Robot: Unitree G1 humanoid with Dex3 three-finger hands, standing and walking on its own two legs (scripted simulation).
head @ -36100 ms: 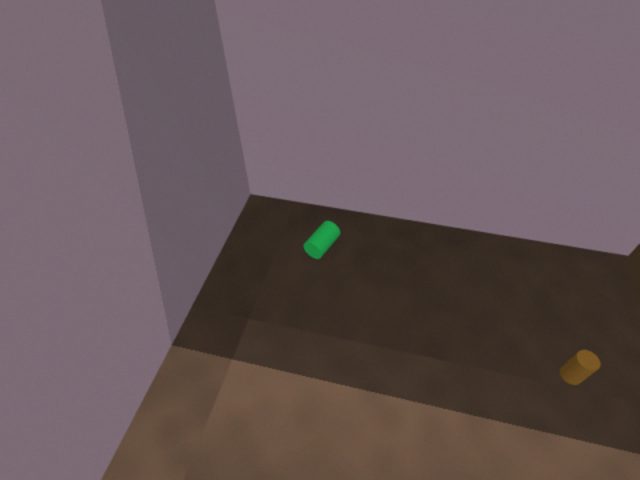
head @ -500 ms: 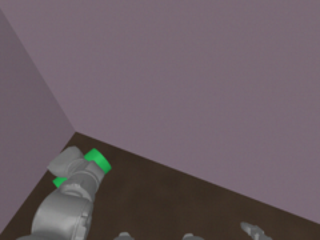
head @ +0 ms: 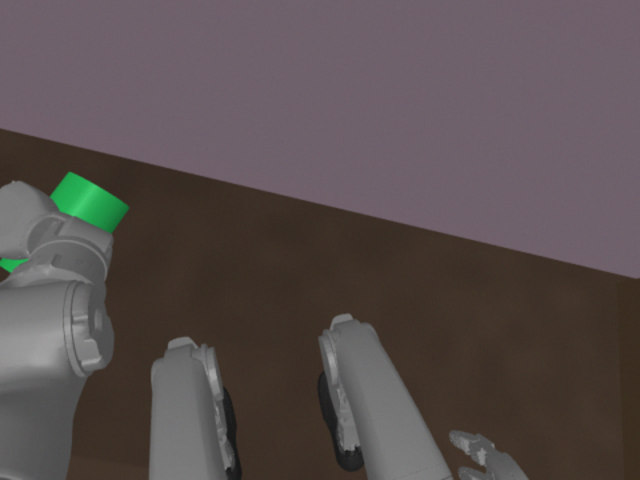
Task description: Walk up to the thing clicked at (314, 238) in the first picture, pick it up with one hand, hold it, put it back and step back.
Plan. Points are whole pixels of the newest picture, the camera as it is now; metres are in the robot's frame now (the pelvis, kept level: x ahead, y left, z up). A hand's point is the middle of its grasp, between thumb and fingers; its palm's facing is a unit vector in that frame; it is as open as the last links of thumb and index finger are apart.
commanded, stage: crouch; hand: left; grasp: from above
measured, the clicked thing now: (68, 233) +0.46 +0.28 -0.16
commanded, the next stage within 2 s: lower in 1.06 s
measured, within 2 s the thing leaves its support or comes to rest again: neither
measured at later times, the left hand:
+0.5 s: hand (93, 249) +0.47 +0.28 -0.26, palm faces -0.18 -0.39 -0.90, open 10.6 cm
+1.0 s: hand (100, 254) +0.47 +0.29 -0.32, palm faces -0.27 -0.33 -0.90, open 10.3 cm
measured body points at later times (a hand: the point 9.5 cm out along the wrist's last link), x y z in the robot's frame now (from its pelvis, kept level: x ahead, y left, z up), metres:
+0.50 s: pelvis -0.01 +0.00 -0.12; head +0.24 +0.04 +0.26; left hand +0.47 +0.30 -0.21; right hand +0.02 -0.28 -0.23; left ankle +0.08 +0.13 -0.48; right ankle +0.07 -0.12 -0.48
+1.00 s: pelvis -0.01 -0.01 -0.17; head +0.24 +0.03 +0.20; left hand +0.49 +0.31 -0.27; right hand +0.00 -0.26 -0.28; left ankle +0.08 +0.13 -0.48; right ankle +0.07 -0.12 -0.48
